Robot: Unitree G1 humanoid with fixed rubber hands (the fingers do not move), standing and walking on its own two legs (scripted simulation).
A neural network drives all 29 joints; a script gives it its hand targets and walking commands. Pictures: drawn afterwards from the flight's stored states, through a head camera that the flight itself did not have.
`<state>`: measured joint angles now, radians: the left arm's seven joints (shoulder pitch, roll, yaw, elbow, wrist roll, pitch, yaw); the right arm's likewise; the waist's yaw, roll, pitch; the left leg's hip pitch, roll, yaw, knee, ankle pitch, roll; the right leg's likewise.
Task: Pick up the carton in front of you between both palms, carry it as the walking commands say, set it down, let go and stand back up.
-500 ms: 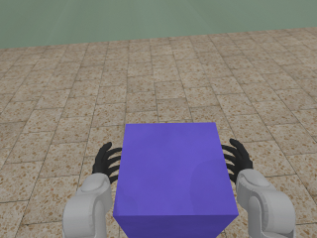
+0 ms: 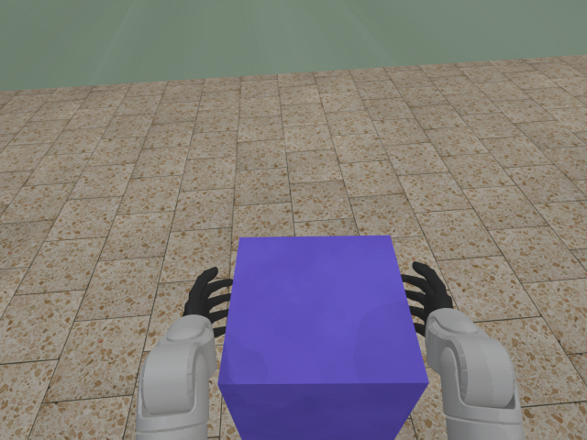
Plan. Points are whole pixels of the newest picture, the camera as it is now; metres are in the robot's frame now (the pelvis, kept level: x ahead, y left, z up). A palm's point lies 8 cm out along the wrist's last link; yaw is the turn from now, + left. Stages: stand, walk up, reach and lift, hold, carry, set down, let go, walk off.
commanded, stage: carry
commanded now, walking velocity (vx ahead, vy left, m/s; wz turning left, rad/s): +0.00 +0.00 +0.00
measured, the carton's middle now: (315, 346) +0.26 +0.00 -0.01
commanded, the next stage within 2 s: hold in 1.14 s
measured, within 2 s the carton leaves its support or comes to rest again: neither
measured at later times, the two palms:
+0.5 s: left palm (212, 324) +0.27 +0.14 +0.03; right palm (429, 319) +0.27 -0.16 +0.03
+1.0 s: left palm (218, 325) +0.27 +0.13 +0.03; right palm (438, 319) +0.27 -0.17 +0.03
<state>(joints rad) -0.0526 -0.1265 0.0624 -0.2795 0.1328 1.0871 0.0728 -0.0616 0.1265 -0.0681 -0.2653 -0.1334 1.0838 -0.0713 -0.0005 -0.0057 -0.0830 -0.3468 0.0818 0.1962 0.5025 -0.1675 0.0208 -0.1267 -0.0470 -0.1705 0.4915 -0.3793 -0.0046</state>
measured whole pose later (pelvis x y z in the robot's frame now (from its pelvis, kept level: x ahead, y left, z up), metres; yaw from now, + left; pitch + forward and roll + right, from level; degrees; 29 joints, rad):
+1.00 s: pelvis -0.02 -0.02 +0.00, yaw +0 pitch +1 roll +0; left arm -0.20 -0.14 0.15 0.12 0.22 0.74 0.03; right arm -0.20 0.14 -0.16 0.13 -0.23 0.74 -0.03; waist 0.00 -0.01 -0.05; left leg -0.39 0.10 0.18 0.51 -0.14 0.00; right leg -0.19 -0.04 -0.18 0.56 -0.39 -0.03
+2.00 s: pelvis -0.04 +0.05 +0.00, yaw -13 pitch -6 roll +0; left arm -0.51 -0.20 0.44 0.48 0.40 0.63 0.00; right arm -0.52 0.19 -0.50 0.56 -0.44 0.55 0.05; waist 0.03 -0.06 0.06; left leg -0.23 -0.05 -0.03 0.47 -0.14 0.02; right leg -0.12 0.00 0.17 0.53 -0.32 -0.01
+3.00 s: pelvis -0.09 +0.05 -0.22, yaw -16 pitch +48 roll -5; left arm -0.97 0.00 0.44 0.61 0.25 0.29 0.03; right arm -0.99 0.04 -0.47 0.68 -0.17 0.25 -0.08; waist 0.03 -0.06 -0.16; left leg -1.97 -0.08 -0.14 1.52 -0.38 -0.06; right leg -1.84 0.15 0.08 1.59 -0.58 0.07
